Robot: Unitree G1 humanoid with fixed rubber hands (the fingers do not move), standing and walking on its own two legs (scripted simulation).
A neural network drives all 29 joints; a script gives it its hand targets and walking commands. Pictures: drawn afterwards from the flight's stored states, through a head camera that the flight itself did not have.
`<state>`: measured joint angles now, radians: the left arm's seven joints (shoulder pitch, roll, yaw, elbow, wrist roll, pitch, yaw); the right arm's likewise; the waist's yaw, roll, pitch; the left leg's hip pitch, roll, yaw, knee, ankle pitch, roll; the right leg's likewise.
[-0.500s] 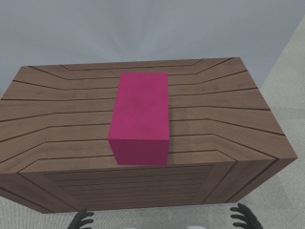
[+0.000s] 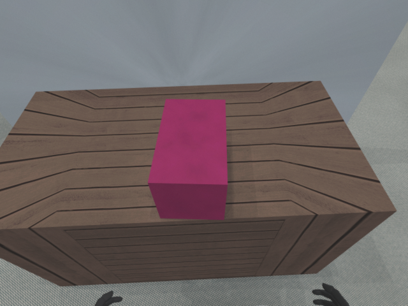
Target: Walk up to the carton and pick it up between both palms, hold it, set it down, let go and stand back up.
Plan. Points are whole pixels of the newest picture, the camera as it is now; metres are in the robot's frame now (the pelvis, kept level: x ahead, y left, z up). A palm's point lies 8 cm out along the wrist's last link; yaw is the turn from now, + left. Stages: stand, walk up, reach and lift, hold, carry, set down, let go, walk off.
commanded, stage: stand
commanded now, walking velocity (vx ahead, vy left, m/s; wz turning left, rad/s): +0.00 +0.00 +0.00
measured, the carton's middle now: (193, 157) +0.47 +0.05 -0.05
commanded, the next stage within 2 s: walk up in 0.70 s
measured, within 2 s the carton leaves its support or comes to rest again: neither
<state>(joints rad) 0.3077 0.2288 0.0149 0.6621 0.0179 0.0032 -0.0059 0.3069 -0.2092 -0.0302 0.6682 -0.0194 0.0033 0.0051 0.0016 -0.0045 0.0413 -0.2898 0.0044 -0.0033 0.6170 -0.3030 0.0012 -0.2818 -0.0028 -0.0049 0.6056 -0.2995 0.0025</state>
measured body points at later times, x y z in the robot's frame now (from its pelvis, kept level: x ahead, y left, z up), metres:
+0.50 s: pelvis +0.01 +0.00 +0.00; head +0.01 +0.00 +0.45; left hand +0.10 +0.25 -0.12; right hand +0.10 -0.25 -0.11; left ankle +0.02 +0.12 -0.73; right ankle +0.02 -0.12 -0.73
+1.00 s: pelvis +0.01 +0.00 +0.00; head +0.01 +0.00 +0.45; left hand +0.09 +0.26 -0.12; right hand +0.09 -0.25 -0.12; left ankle +0.02 +0.12 -0.73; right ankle +0.02 -0.12 -0.73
